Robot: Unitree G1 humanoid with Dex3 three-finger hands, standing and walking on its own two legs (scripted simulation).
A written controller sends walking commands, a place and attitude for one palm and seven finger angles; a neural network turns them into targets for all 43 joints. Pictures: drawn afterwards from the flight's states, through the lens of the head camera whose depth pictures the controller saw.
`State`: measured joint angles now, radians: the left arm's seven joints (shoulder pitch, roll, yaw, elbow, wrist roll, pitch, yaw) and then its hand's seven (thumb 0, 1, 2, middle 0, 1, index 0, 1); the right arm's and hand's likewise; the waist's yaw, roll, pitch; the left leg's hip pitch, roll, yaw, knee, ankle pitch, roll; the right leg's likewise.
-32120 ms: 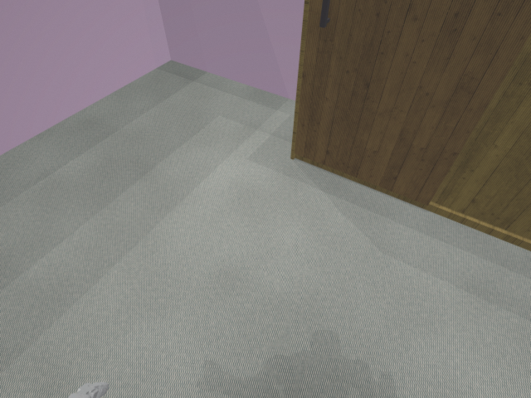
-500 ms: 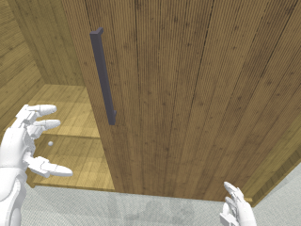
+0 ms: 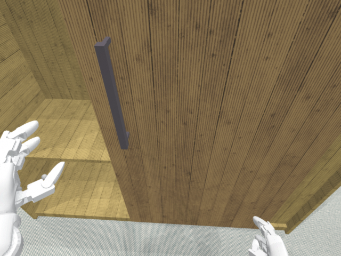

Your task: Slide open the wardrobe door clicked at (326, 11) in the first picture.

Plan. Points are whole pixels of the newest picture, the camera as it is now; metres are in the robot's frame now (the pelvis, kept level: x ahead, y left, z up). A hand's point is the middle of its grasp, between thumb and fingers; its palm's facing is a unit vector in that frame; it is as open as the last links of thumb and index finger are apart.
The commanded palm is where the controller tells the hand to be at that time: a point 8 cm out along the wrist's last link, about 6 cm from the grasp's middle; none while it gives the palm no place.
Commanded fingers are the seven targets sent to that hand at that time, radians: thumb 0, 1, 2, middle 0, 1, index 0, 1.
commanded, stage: draw the hand back to the body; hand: left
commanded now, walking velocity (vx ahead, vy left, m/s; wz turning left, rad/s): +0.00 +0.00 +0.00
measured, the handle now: (117, 101) +0.44 +0.21 +0.15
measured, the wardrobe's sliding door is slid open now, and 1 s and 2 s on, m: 0.58 0.58 0.58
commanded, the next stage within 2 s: step back with the hand held close in 0.48 s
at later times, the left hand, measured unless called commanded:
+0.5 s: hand (45, 179) +0.19 +0.26 +0.16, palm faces +0.48 -0.80 -0.35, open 7.4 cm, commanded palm +0.14 +0.29 +0.17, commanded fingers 0.00 0.90 0.90 -0.20 -0.30 -0.20 -0.30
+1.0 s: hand (35, 186) +0.17 +0.27 +0.15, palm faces +0.36 -0.80 -0.48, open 7.4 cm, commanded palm +0.11 +0.31 +0.17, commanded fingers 0.00 0.90 0.90 -0.20 -0.30 -0.20 -0.30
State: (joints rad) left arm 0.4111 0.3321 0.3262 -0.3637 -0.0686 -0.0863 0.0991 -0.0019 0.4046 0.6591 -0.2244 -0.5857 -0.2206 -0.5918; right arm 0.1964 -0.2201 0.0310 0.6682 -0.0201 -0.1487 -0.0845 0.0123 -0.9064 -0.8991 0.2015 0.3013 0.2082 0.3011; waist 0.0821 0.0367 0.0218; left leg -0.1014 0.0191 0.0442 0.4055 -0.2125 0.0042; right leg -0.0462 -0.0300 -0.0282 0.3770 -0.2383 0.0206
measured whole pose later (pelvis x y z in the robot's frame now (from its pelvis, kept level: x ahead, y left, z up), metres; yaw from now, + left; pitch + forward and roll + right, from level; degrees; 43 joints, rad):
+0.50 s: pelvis +0.00 -0.01 +0.00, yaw +0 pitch -5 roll +0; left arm 0.44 0.33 0.33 -0.40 -0.07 -0.07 0.10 0.01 0.89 0.89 -0.21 -0.30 -0.21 -0.31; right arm 0.19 -0.21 0.03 0.66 -0.02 -0.13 -0.09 0.01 -0.91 -0.90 0.20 0.30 0.21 0.30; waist 0.09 0.05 0.02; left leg -0.09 0.03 0.03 0.40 -0.21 -0.01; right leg -0.03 -0.02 -0.04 0.37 -0.24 0.01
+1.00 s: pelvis -0.03 +0.01 +0.00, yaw -1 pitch +0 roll -1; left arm 0.53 0.43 0.41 -0.48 -0.05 -0.17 0.12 0.01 0.89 0.90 -0.21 -0.30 -0.21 -0.30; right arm 0.19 -0.23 -0.01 0.54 0.00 -0.03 -0.09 0.01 -0.91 -0.90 0.20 0.30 0.21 0.30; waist 0.01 0.00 0.02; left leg -0.29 0.02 0.07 0.47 -0.18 0.03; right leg -0.24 -0.03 0.00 0.43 -0.19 0.04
